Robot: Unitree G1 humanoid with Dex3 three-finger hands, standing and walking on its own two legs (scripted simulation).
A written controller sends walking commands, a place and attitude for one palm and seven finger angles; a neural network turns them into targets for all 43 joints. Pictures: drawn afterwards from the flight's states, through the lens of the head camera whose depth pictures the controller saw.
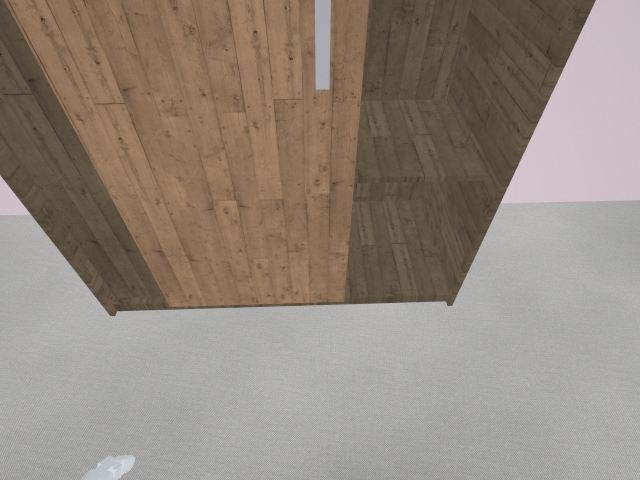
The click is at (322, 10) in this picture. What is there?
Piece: wardrobe's sliding door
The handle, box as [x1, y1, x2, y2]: [315, 0, 330, 89]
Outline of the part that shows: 315,0 316,89 325,89 328,88 329,80 330,0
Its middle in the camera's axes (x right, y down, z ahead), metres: +0.00 -0.40 +0.66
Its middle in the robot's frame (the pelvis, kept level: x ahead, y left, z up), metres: +0.79 +0.04 +0.25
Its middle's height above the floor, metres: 1.02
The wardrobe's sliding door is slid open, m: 0.39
